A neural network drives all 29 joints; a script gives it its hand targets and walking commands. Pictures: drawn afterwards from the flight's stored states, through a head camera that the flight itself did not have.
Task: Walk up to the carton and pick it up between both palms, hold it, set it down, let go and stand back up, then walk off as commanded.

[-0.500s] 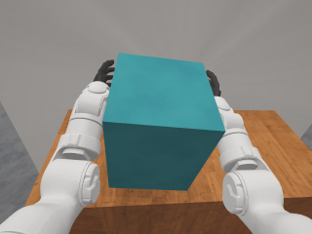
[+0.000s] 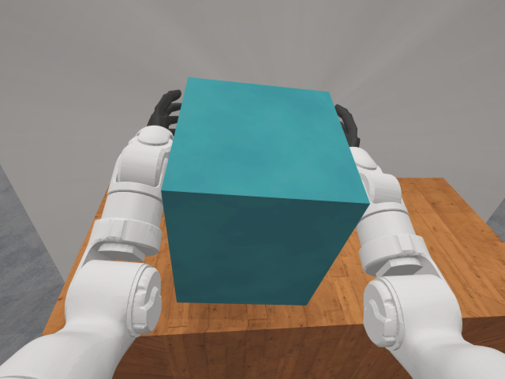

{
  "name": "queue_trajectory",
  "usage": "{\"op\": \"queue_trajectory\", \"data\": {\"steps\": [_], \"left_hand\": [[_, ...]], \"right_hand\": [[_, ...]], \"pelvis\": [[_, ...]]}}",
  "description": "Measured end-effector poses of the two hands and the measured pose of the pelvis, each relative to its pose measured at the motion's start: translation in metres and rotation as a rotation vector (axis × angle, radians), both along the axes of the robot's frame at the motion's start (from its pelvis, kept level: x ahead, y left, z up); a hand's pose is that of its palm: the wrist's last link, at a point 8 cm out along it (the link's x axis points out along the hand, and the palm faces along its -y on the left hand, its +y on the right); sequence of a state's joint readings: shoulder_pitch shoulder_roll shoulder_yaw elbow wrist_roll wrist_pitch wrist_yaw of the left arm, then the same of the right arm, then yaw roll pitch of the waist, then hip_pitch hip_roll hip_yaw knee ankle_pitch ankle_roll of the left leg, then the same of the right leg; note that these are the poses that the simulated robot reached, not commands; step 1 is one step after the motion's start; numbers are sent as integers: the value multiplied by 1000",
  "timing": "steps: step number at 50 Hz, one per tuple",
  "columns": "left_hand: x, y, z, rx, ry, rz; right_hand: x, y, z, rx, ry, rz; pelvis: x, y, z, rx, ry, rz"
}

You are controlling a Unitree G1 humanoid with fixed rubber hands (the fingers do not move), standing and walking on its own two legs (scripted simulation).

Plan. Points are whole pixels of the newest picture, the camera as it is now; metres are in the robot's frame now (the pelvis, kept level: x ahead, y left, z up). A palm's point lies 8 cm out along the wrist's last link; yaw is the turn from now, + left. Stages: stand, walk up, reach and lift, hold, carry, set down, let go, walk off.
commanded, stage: hold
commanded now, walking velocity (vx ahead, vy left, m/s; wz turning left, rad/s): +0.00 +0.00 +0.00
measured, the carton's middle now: (251, 199) +0.32 +0.01 +0.18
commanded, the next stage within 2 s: none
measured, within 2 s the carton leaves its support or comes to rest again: neither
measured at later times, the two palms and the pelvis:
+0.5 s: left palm (159, 134) +0.39 +0.15 +0.25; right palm (345, 152) +0.38 -0.13 +0.23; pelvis +0.00 +0.00 +0.00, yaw +0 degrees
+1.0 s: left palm (161, 132) +0.39 +0.15 +0.25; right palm (347, 153) +0.38 -0.14 +0.23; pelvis +0.00 +0.00 +0.00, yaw +0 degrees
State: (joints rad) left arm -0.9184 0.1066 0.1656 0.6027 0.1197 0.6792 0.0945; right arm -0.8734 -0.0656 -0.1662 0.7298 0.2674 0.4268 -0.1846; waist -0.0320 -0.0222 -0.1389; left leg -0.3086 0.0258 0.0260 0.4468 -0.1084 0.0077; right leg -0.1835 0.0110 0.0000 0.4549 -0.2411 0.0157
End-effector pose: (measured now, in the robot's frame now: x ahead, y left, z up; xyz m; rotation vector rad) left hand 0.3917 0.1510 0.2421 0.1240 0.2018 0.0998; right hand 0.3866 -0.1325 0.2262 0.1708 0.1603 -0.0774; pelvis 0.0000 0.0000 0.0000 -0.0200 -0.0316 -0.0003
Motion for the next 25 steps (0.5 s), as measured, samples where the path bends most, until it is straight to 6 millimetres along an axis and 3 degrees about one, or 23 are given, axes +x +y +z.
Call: {"op": "queue_trajectory", "data": {"steps": [25], "left_hand": [[-4,-1,6,-1,-11,-5]], "right_hand": [[-5,-1,6,-3,1,-2]], "pelvis": [[-2,1,0,-1,-3,0]]}}
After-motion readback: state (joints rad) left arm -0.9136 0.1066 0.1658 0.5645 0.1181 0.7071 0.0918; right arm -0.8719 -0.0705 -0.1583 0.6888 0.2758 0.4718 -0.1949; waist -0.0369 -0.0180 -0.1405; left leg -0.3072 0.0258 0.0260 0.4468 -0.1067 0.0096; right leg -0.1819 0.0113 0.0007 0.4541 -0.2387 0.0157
